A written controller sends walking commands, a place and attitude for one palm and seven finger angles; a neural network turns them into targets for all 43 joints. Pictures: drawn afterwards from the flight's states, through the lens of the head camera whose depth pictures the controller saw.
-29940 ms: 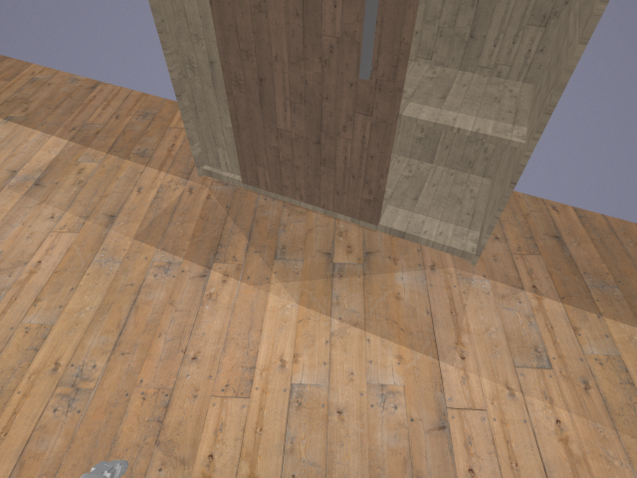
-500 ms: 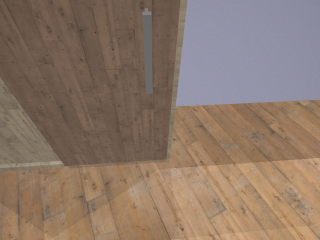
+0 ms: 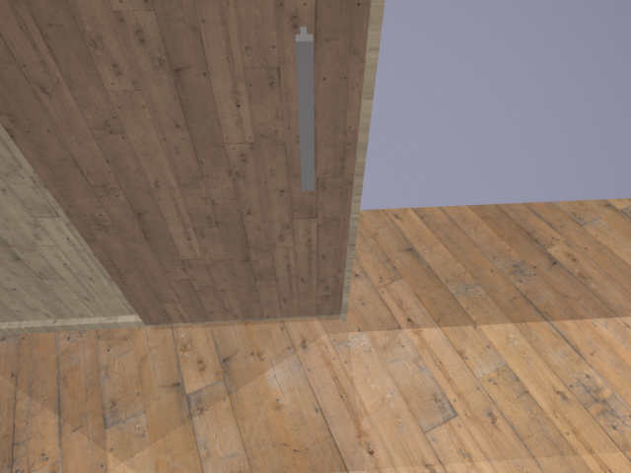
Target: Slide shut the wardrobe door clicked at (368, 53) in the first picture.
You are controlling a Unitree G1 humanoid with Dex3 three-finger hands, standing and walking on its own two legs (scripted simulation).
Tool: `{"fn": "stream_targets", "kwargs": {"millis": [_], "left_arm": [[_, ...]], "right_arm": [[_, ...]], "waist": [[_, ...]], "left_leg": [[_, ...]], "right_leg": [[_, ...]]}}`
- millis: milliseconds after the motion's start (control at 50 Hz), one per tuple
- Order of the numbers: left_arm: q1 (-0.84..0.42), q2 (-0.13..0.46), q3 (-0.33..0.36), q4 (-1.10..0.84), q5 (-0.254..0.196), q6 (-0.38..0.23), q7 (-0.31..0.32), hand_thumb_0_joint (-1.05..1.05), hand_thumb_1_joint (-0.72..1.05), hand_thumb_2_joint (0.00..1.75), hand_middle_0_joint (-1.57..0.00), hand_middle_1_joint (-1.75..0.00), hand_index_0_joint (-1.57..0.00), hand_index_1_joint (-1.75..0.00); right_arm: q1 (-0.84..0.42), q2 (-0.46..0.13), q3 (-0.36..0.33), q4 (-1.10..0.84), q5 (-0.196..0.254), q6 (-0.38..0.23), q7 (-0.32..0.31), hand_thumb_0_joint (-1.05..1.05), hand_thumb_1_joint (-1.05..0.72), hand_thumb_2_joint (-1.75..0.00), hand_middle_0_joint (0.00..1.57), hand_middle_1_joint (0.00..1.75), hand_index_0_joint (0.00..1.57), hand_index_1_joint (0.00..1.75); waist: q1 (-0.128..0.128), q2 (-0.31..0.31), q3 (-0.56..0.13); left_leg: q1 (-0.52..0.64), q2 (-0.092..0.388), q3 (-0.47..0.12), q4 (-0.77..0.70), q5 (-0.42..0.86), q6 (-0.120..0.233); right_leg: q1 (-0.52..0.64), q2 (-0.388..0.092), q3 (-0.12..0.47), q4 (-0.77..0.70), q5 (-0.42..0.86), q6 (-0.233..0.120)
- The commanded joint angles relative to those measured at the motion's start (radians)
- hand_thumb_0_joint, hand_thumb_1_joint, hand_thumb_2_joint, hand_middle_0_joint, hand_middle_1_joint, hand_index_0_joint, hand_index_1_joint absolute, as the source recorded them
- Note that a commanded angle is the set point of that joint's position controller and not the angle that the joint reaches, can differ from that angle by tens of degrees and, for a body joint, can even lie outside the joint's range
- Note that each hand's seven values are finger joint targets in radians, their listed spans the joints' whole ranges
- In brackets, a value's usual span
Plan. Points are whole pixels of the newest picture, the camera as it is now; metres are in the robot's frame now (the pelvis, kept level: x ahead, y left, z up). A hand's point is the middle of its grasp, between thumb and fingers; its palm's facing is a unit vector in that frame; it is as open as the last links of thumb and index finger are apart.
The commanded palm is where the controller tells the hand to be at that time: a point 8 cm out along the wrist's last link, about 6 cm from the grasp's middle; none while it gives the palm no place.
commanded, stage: let the arm hang, fingers relaxed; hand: left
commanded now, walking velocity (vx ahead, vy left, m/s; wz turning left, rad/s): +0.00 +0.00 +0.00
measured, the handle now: (305, 117) +0.69 +0.06 +0.08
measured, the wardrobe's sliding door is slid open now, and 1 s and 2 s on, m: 0.00 0.00 0.00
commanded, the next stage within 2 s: look to check the result in 0.30 s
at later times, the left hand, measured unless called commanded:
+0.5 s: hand out of the picture +0.03 +0.19 -0.17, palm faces +0.00 -0.97 -0.23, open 7.4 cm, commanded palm none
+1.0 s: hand out of the picture +0.11 +0.24 -0.15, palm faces -0.03 -0.94 -0.34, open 7.4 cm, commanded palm none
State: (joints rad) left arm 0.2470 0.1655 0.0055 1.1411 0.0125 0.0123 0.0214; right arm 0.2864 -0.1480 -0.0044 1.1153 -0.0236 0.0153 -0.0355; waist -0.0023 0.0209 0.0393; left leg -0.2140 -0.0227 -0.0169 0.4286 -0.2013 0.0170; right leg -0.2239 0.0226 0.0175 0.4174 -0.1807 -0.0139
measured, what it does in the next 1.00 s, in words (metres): stands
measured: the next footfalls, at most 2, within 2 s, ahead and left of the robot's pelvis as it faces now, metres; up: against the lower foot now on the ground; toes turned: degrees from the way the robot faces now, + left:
none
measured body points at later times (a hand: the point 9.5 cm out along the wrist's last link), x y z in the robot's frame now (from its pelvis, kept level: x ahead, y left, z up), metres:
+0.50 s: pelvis +0.01 +0.00 +0.00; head +0.02 -0.01 +0.45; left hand +0.03 +0.24 -0.15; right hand +0.02 -0.24 -0.16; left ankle +0.02 +0.11 -0.74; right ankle +0.03 -0.11 -0.74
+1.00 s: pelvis +0.02 +0.00 +0.01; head +0.03 -0.01 +0.45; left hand +0.11 +0.29 -0.13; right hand +0.08 -0.30 -0.14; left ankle +0.02 +0.11 -0.74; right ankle +0.03 -0.11 -0.74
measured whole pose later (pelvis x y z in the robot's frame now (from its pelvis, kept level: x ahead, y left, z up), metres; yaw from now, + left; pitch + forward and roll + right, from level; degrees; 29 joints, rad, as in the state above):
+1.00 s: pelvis +0.02 +0.00 +0.01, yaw -1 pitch -1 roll +0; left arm 0.08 0.32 0.01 1.13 0.01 -0.01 0.00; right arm 0.12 -0.33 -0.01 1.12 -0.02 0.00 -0.01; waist -0.01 0.01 0.05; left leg -0.14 -0.01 -0.01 0.34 -0.18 0.01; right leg -0.16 0.03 0.03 0.34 -0.16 -0.02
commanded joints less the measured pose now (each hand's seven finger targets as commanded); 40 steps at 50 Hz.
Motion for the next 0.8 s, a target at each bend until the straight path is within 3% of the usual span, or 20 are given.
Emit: {"fn": "stream_targets", "kwargs": {"millis": [0,120,320,780], "left_arm": [[0.041,0.105,0.022,-0.023,0.000,-0.013,0.008,0.00,0.90,0.90,-0.20,-0.30,-0.20,-0.30],[0.037,0.099,0.025,-0.021,0.002,-0.013,0.009,0.00,0.90,0.90,-0.20,-0.30,-0.20,-0.30],[0.008,0.136,0.031,-0.028,0.002,-0.023,0.006,0.00,0.90,0.90,-0.20,-0.30,-0.20,-0.30],[-0.149,0.308,0.048,-0.054,0.000,-0.038,-0.007,0.00,0.90,0.90,-0.20,-0.30,-0.20,-0.30]], "right_arm": [[0.044,-0.101,-0.014,-0.018,0.004,-0.020,-0.008,0.00,-0.90,-0.90,0.20,0.30,0.20,0.30],[0.033,-0.103,-0.015,-0.017,0.003,-0.021,-0.009,0.00,-0.90,-0.90,0.20,0.30,0.20,0.30],[0.005,-0.144,-0.023,-0.020,0.005,-0.029,-0.008,0.00,-0.90,-0.90,0.20,0.30,0.20,0.30],[-0.143,-0.321,-0.038,-0.035,0.006,-0.036,0.007,0.00,-0.90,-0.90,0.20,0.30,0.20,0.30]], "waist": [[-0.003,-0.008,0.021],[-0.003,0.007,0.037],[-0.005,-0.011,0.008],[-0.008,-0.022,-0.032]], "left_leg": [[-0.019,0.107,-0.086,-0.097,0.008,0.026],[-0.031,0.110,-0.092,-0.113,-0.028,0.026],[0.013,0.112,-0.085,-0.101,0.042,0.026],[0.074,0.131,-0.096,-0.134,0.071,0.018]], "right_leg": [[-0.005,-0.098,0.088,-0.089,-0.040,-0.028],[-0.009,-0.093,0.090,-0.088,-0.051,-0.026],[0.010,-0.103,0.093,-0.090,0.002,-0.029],[0.057,-0.120,0.121,-0.132,0.041,-0.036]]}}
